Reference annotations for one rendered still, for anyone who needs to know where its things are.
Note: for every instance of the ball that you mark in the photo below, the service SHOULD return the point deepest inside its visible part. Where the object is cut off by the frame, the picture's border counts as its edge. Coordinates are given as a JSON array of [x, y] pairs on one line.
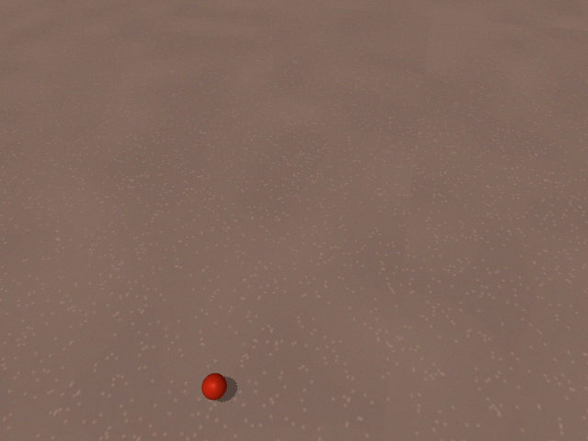
[[214, 386]]

